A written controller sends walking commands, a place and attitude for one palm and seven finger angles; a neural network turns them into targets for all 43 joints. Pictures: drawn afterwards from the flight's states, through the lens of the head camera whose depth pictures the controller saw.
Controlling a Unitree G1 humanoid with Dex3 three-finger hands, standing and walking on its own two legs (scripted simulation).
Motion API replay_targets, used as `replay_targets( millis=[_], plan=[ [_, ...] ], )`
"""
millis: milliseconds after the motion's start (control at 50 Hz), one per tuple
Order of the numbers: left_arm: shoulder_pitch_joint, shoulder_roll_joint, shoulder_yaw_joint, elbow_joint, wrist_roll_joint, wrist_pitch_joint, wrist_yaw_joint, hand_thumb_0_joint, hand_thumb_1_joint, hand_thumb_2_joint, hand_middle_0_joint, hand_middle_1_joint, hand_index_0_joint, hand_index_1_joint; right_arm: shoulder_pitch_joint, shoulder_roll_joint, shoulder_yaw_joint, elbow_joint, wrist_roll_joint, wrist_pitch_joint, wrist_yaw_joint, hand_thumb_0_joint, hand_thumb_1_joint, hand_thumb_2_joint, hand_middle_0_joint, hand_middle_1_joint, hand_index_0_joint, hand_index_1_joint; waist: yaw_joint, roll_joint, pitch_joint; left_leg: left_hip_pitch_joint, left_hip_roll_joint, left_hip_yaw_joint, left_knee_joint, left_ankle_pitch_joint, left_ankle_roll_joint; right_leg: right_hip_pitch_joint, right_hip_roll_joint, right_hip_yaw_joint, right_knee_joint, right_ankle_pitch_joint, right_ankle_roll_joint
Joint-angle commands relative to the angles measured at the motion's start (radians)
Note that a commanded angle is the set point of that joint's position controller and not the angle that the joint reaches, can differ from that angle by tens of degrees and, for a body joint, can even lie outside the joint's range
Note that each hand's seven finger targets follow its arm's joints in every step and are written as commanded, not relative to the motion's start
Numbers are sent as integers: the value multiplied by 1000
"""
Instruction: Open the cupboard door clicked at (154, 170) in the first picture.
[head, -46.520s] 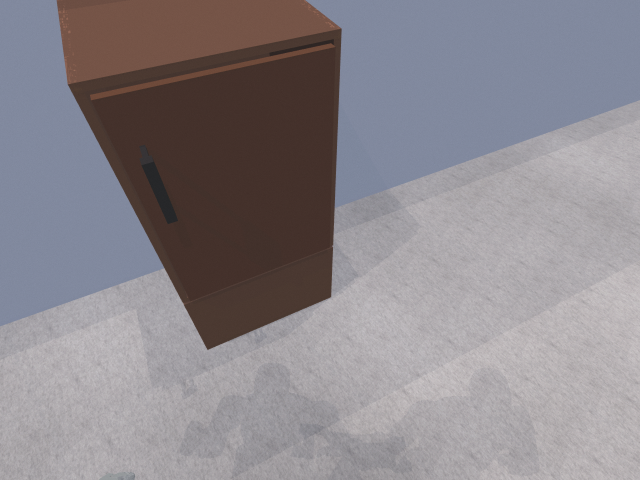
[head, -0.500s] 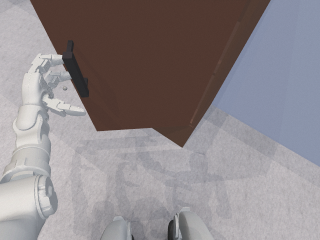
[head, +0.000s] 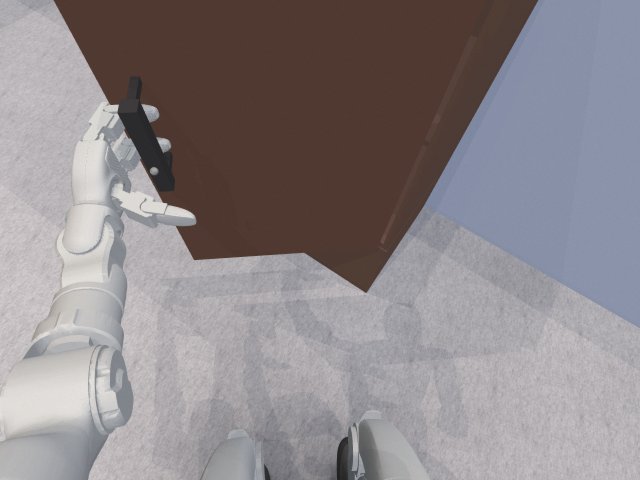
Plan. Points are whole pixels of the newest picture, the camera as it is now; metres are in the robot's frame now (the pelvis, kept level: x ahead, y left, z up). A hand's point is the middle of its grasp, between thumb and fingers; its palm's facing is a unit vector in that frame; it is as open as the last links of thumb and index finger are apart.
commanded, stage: slide the fingers in behind the handle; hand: left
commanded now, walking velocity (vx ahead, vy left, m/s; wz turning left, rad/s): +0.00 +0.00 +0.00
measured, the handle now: (151, 138) +0.53 +0.19 +0.06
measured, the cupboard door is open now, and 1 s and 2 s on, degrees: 40 40 53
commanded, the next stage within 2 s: close the thumb around the handle in 0.62 s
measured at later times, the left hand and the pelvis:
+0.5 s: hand (167, 169) +0.48 +0.16 +0.05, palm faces +0.03 -1.00 -0.02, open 13.9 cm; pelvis +0.00 +0.00 +0.00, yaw +0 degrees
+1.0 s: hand (170, 171) +0.48 +0.16 +0.06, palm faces +0.04 -1.00 -0.02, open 11.8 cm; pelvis +0.00 +0.00 +0.00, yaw +0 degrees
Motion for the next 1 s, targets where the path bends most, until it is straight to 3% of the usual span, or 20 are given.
replay_targets(
  millis=[0,80,120,180,220,260,300,340,360,480,520,540,580,640,700,760,840,880,920,980],
  plan=[
    [-411,226,25,-180,-11,-54,12,0,-500,300,-300,-1200,-300,-1200,142,-171,-63,-55,0,-19,-14,0,-900,-900,200,300,200,300,-8,53,-441,213,-49,-64,-128,342,8,289,62,57,-99,288,-5],
    [-420,243,39,-211,-2,-62,29,0,-500,300,-300,-1200,-300,-1200,144,-168,-63,-63,-2,-20,-12,0,-900,-900,200,300,200,300,0,76,-487,223,-53,-57,-123,349,8,307,61,63,-95,302,-5],
    [-423,229,31,-213,-2,-68,33,0,-500,300,-300,-1200,-300,-1200,143,-165,-64,-62,-3,-22,-11,0,-900,-900,200,300,200,300,-2,54,-479,210,-53,-58,-125,352,9,323,61,63,-94,312,-4],
    [-433,155,-27,-222,-4,-73,36,0,-500,300,-300,-1200,-300,-1200,141,-159,-65,-58,-3,-25,-5,0,-900,-900,200,300,200,300,-15,88,-480,257,-49,-61,-123,366,5,278,64,56,-97,304,-6],
    [-410,186,5,-183,-5,-66,43,0,-500,300,-300,-1200,-300,-1200,145,-167,-67,-53,-2,-23,-7,0,-900,-900,200,300,200,300,-11,37,-449,209,-51,-56,-125,329,8,296,62,62,-105,287,-3],
    [-434,196,7,-204,1,-68,46,0,-500,300,-300,-1200,-300,-1200,145,-166,-65,-60,-3,-24,-9,0,-900,-900,200,300,200,300,-9,61,-455,203,-55,-56,-127,316,10,299,62,63,-98,281,-6],
    [-434,246,45,-210,7,-70,56,0,-500,300,-300,-1200,-300,-1200,147,-167,-65,-57,-3,-22,-12,0,-900,-900,200,300,200,300,-3,57,-477,198,-55,-52,-123,331,11,325,60,70,-97,304,-3],
    [-424,214,23,-184,8,-67,55,0,-500,300,-300,-1200,-300,-1200,140,-162,-62,-59,-4,-24,-11,0,-900,-900,200,300,200,300,-12,33,-445,173,-56,-48,-125,306,13,324,59,71,-105,292,-1],
    [-419,236,42,-188,5,-73,52,0,-500,300,-300,-1200,-300,-1200,145,-165,-62,-63,-5,-26,-12,0,-900,-900,200,300,200,300,-4,43,-445,177,-57,-50,-123,317,14,325,61,70,-99,298,-5],
    [-419,212,22,-219,-4,-76,38,0,-500,300,-300,-1200,-300,-1200,144,-165,-65,-63,-3,-26,-10,0,-900,-900,200,300,200,300,2,84,-499,243,-53,-56,-122,368,6,309,62,62,-91,319,-6],
    [-385,186,11,-206,-11,-68,34,0,-500,300,-300,-1200,-300,-1200,142,-162,-67,-62,-1,-25,-8,0,-900,-900,200,300,200,300,-1,60,-475,226,-52,-49,-124,366,7,317,62,62,-99,327,-4],
    [-379,206,24,-199,-9,-66,36,0,-500,300,-300,-1200,-300,-1200,143,-167,-67,-62,0,-23,-9,0,-900,-900,200,300,200,300,0,32,-461,205,-52,-51,-127,350,7,324,62,61,-100,319,-4],
    [-404,203,16,-200,-5,-65,33,0,-500,300,-300,-1200,-300,-1200,144,-167,-66,-59,0,-22,-11,0,-900,-900,200,300,200,300,-4,63,-452,213,-53,-52,-128,347,8,306,62,62,-100,312,-5],
    [-433,166,-15,-218,-8,-68,35,0,-500,300,-300,-1200,-300,-1200,137,-162,-67,-57,-1,-25,-11,0,-900,-900,200,300,200,300,-15,65,-453,227,-52,-55,-128,335,7,291,61,60,-104,294,-4],
    [-441,175,-11,-219,-6,-78,39,0,-500,300,-300,-1200,-300,-1200,144,-167,-68,-51,-3,-26,-11,0,-900,-900,200,300,200,300,-15,65,-475,251,-50,-66,-125,361,5,279,63,55,-94,301,-6],
    [-429,158,-21,-197,-3,-76,46,0,-332,372,-312,-1218,-312,-1218,147,-168,-68,-51,-5,-25,-9,0,-900,-900,200,300,200,300,-12,80,-454,272,-48,-75,-127,381,1,245,64,43,-89,289,-11],
    [-415,150,-19,-233,-1,-76,63,0,-108,468,-328,-1242,-328,-1242,140,-163,-70,-57,-6,-23,-3,0,-900,-900,200,300,200,300,-1,75,-492,277,-50,-66,-127,396,0,281,63,48,-91,315,-7],
    [-376,199,24,-257,3,-82,71,0,4,516,-336,-1254,-336,-1254,143,-165,-71,-64,-8,-20,-3,0,-900,-900,200,300,200,300,20,73,-529,278,-51,-64,-125,431,-1,319,64,51,-82,351,-8],
    [-358,154,-13,-243,8,-77,70,0,116,564,-344,-1266,-344,-1266,135,-157,-69,-67,-4,-18,-1,0,-900,-900,200,300,200,300,8,47,-475,249,-50,-58,-132,410,1,318,63,50,-90,350,-6],
    [-378,141,-26,-241,9,-78,71,0,284,636,-356,-1284,-356,-1284,132,-158,-70,-66,-2,-17,-2,0,-900,-900,200,300,200,300,0,68,-454,258,-50,-55,-134,385,1,291,65,52,-97,326,-7]
  ],
)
